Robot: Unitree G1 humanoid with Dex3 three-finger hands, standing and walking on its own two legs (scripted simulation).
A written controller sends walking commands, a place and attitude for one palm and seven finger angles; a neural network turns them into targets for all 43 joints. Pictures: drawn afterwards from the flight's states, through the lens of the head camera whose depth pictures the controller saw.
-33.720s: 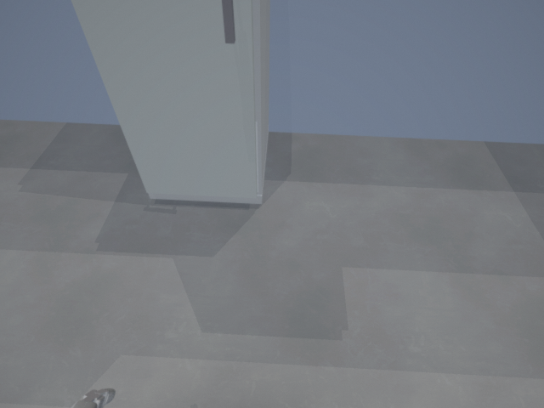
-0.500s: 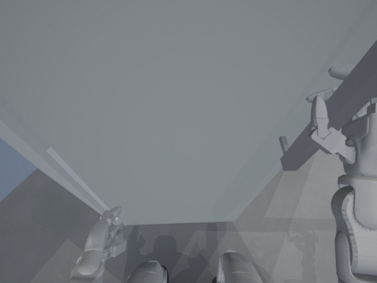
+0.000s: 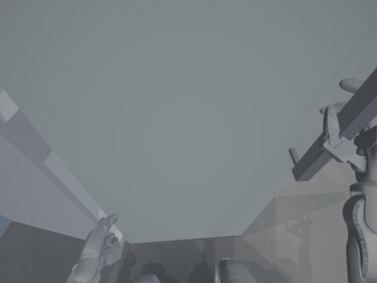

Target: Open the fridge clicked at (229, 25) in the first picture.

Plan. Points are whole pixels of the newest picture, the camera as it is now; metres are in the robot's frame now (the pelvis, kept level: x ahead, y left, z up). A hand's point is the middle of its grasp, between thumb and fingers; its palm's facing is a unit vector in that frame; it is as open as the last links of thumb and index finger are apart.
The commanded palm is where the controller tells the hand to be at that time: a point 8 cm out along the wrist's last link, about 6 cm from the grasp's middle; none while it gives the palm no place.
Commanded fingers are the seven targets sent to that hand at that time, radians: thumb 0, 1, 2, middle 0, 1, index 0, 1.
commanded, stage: stop walking and hold the door back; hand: right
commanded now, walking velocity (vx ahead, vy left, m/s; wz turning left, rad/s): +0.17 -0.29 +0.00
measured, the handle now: (344, 106) +0.34 -0.19 +0.24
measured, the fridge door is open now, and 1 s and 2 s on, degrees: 73 69 70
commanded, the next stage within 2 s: loosen the grip on the handle in 1.20 s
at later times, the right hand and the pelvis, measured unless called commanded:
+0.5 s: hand (327, 120) +0.33 -0.17 +0.22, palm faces +0.23 +0.95 -0.19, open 6.1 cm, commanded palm +0.30 -0.24 +0.20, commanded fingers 0.00 -0.90 -0.90 0.45 1.40 0.45 1.40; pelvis -0.09 +0.01 +0.00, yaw -6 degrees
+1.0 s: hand (324, 119) +0.33 -0.17 +0.22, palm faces +0.17 +0.97 -0.15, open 6.2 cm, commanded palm +0.30 -0.23 +0.20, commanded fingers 0.00 -0.90 -0.90 0.45 1.40 0.45 1.40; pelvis -0.06 -0.01 +0.00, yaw -2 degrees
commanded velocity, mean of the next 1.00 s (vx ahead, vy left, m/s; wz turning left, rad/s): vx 0.08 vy -0.01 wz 0.00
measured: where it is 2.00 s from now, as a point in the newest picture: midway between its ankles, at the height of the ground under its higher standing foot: outside the picture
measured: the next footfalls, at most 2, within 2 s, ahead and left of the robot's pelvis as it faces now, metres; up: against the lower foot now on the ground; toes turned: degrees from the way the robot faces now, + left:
right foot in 0.16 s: -0.01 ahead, -0.10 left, +0.00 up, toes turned -9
left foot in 0.40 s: +0.00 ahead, +0.11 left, +0.00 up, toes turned -2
